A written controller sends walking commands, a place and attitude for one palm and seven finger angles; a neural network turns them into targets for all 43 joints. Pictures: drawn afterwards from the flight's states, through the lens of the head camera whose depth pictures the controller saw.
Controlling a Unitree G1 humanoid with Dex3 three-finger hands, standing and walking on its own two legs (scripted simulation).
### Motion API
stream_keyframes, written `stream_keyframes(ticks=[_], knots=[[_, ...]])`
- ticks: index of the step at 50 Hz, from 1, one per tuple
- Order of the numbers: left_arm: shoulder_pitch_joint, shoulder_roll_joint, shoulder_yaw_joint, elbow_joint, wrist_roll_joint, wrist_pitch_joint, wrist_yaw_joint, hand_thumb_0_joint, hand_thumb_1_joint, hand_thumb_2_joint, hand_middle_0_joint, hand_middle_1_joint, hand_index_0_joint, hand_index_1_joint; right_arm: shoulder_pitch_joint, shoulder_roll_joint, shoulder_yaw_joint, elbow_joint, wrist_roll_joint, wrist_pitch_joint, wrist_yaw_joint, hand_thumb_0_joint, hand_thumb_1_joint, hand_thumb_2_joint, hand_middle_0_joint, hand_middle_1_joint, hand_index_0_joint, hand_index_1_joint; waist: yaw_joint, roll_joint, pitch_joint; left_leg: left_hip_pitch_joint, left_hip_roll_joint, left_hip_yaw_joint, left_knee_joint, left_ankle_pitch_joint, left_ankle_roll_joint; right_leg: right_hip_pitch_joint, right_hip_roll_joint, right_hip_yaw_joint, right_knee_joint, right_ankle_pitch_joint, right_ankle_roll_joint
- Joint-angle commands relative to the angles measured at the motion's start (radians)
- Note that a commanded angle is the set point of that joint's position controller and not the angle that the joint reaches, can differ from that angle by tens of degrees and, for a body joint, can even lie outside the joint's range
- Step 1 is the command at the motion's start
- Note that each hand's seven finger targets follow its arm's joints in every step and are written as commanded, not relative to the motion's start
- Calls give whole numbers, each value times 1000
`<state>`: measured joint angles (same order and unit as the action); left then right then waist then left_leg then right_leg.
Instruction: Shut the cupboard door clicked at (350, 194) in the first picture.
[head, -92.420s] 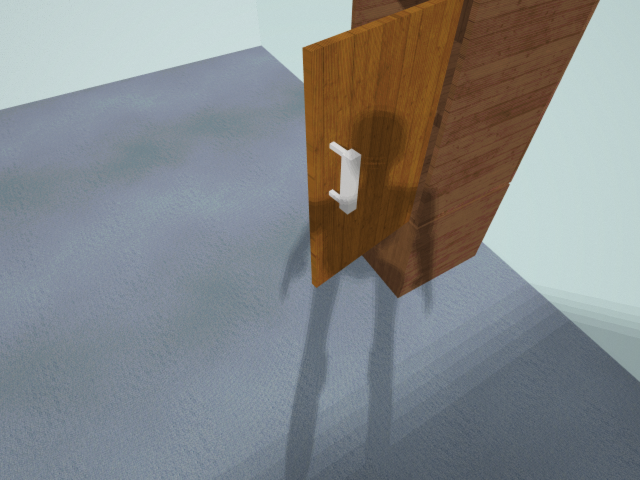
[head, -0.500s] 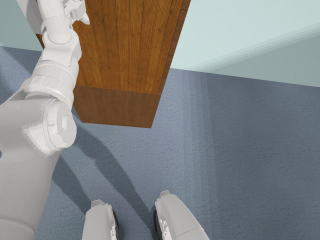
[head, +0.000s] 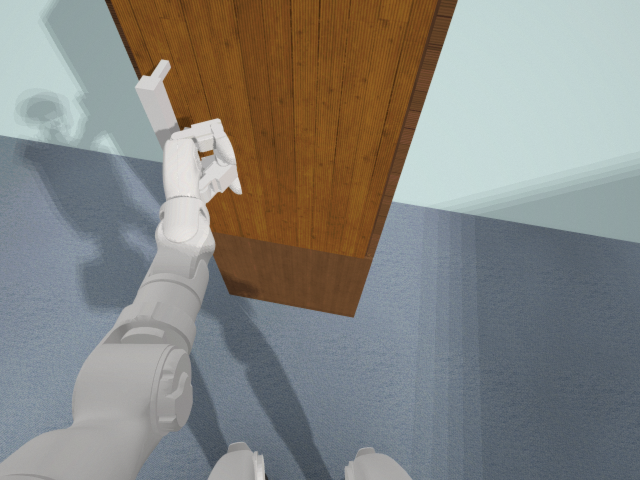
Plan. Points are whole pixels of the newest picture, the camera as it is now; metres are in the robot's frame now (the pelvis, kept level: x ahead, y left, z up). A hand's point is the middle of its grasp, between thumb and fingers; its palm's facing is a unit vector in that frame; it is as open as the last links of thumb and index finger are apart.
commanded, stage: pull the fist back off the door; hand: left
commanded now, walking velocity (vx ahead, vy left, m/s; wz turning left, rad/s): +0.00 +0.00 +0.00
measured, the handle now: (170, 113) +0.59 +0.16 +0.08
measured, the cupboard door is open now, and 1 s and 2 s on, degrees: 0 0 0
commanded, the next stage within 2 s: draw the hand back to the body in 0.14 s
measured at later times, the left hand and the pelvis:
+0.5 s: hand (202, 193) +0.42 +0.10 +0.11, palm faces +0.08 -0.99 -0.06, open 3.1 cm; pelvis +0.00 -0.01 +0.02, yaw -1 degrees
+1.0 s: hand (51, 302) +0.28 +0.19 +0.17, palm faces +0.17 -0.96 -0.24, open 3.2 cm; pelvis +0.00 +0.01 +0.06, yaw +1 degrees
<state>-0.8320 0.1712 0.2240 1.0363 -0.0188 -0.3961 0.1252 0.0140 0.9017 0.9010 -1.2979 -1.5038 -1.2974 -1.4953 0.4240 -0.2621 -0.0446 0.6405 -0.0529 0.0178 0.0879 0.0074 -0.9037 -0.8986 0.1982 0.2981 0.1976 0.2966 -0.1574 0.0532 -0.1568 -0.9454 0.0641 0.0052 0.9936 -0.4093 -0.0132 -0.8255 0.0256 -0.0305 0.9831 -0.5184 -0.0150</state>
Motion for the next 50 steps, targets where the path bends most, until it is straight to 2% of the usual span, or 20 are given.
stream_keyframes(ticks=[1, 3, 4, 8, 11, 13, 15, 16, 19, 22, 24, 25, 26, 30, 31, 34, 38, 39, 44, 50], knots=[[-338, 68, -44, -397, -30, -101, 22, 0, 900, 900, -1300, -1500, -1300, -1500, 109, -106, -46, -82, 8, -20, -10, 0, -900, -900, 200, 300, 200, 300, 15, 14, -467, 492, -62, 14, -50, 488, 35, 181, 28, 0, -119, 689, 10], [-311, 25, -98, -431, -22, -121, 23, 0, 900, 900, -1300, -1500, -1300, -1500, 86, -100, -47, -81, 11, -24, -10, 0, -900, -900, 200, 300, 200, 300, 11, -1, -436, 510, -60, 8, -52, 485, 35, 171, 28, -1, -120, 685, 11], [-363, 27, -114, -463, -17, -131, 25, 0, 900, 900, -1300, -1500, -1300, -1500, 86, -102, -47, -77, 8, -26, -16, 0, -900, -900, 200, 300, 200, 300, -9, -14, -431, 520, -57, 4, -47, 492, 39, 162, 26, 0, -114, 689, 13], [-379, 13, -136, -346, 5, -116, 27, 0, 900, 900, -1300, -1500, -1300, -1500, 45, -101, -49, -51, 16, -22, -29, 0, -900, -900, 200, 300, 200, 300, -25, -58, -353, 469, -58, 3, -56, 371, 36, 121, 18, 11, -131, 596, 21], [-434, 49, -98, -246, 1, -89, 32, 0, 900, 900, -1300, -1500, -1300, -1500, 31, -102, -40, -37, 19, -16, -42, 0, -900, -900, 200, 300, 200, 300, -27, -72, -332, 427, -63, 2, -63, 301, 35, 112, 9, 18, -141, 528, 22], [-424, 61, -73, -210, -15, -79, 34, 0, 900, 900, -1300, -1500, -1300, -1500, 16, -99, -34, -43, 19, -16, -46, 0, -900, -900, 200, 300, 200, 300, -14, -82, -349, 402, -68, 5, -69, 276, 36, 136, 7, 24, -147, 511, 22], [-327, 127, -2, -280, -32, -88, 24, 0, 900, 900, -1300, -1500, -1300, -1500, 2, -102, -31, -74, 20, -17, -49, 0, -900, -900, 200, 300, 200, 300, 51, -20, -462, 460, -72, 15, -85, 343, 31, 214, 6, 27, -133, 568, 14], [-265, 157, 27, -311, -44, -89, 16, 0, 900, 900, -1300, -1500, -1300, -1500, -3, -101, -26, -91, 22, -16, -49, 0, -900, -900, 200, 300, 200, 300, 80, -32, -496, 471, -74, 20, -96, 369, 31, 269, 7, 29, -136, 606, 11], [-98, 181, 40, -387, -53, -78, -19, 0, 900, 900, -1300, -1500, -1300, -1500, -12, -96, -20, -132, 33, -12, -53, 0, -900, -900, 200, 300, 200, 300, 114, -89, -475, 445, -77, 35, -134, 379, 37, 376, 10, 33, -159, 675, 14], [-20, 175, 18, -463, -71, -36, -60, 0, 900, 900, -1300, -1500, -1300, -1500, -32, -98, -19, -156, 56, -4, -62, 0, -900, -900, 200, 300, 200, 300, 102, -187, -360, 413, -75, 51, -183, 302, 47, 417, 6, 45, -225, 674, 35], [1, 160, -6, -529, -101, -11, -89, 0, 900, 900, -1300, -1500, -1300, -1500, -50, -101, -17, -167, 71, -7, -74, 0, -900, -900, 200, 300, 200, 300, 98, -202, -306, 438, -75, 51, -218, 258, 51, 426, 6, 50, -273, 602, 40], [-17, 137, -30, -577, -120, -5, -105, 0, 900, 900, -1300, -1500, -1300, -1500, -68, -100, -18, -167, 78, -14, -81, 0, -900, -900, 200, 300, 200, 300, 86, -193, -288, 460, -75, 54, -230, 236, 54, 419, 4, 54, -299, 577, 47], [11, 161, -11, -602, -134, 2, -117, 0, 900, 900, -1300, -1500, -1300, -1500, -76, -102, -18, -159, 83, -18, -87, 0, -900, -900, 200, 300, 200, 300, 99, -169, -273, 480, -74, 51, -241, 231, 53, 421, 6, 52, -313, 551, 42], [91, 124, -75, -724, -160, 12, -163, 0, 900, 900, -1300, -1500, -1300, -1500, -118, -91, -9, -153, 94, -47, -103, 0, -900, -900, 200, 300, 200, 300, 103, -43, -218, 568, -72, 44, -274, 221, 54, 388, 10, 37, -349, 461, 28], [119, 142, -67, -735, -160, 16, -171, 0, 900, 900, -1300, -1500, -1300, -1500, -125, -94, -8, -149, 96, -52, -106, 0, -900, -900, 200, 300, 200, 300, 104, -55, -194, 577, -69, 38, -285, 216, 54, 382, 10, 34, -356, 442, 26], [252, 139, -83, -812, -167, 47, -192, 0, 900, 900, -1273, -1470, -1273, -1470, -164, -93, -4, -169, 103, -68, -111, 0, -900, -900, 200, 300, 200, 300, 132, -6, -179, 613, -73, 39, -313, 218, 54, 401, 8, 28, -372, 414, 19], [371, 196, -16, -915, -203, 109, -202, 0, 900, 900, -1163, -1350, -1163, -1350, -231, -93, 7, -195, 110, -82, -121, 0, -900, -900, 200, 300, 200, 300, 163, -74, -154, 628, -74, 38, -356, 210, 52, 449, 0, 25, -403, 395, 21], [415, 256, -68, -996, -95, 121, -151, 0, 900, 900, -1135, -1320, -1135, -1320, -251, -73, 6, -209, 111, -50, -142, 0, -900, -900, 200, 300, 200, 300, 156, -84, -156, 681, -76, 37, -393, 228, 53, 486, -34, 66, -455, 425, 22], [557, 254, -51, -1124, -72, 195, -82, 0, 900, 900, -997, -1170, -997, -1170, -322, -66, 26, -228, 104, -36, -179, 0, -900, -900, 200, 300, 200, 300, 161, -102, -31, 756, -66, 34, -473, 238, 60, 504, -23, 31, -534, 382, 17], [697, 238, -50, -1272, -57, 245, -59, 0, 900, 900, -832, -990, -832, -990, -351, -54, 47, -230, 95, -53, -183, 0, -900, -900, 200, 300, 200, 300, 168, -2, -1, 864, -56, 24, -553, 278, 48, 567, -17, 6, -582, 390, 4]])
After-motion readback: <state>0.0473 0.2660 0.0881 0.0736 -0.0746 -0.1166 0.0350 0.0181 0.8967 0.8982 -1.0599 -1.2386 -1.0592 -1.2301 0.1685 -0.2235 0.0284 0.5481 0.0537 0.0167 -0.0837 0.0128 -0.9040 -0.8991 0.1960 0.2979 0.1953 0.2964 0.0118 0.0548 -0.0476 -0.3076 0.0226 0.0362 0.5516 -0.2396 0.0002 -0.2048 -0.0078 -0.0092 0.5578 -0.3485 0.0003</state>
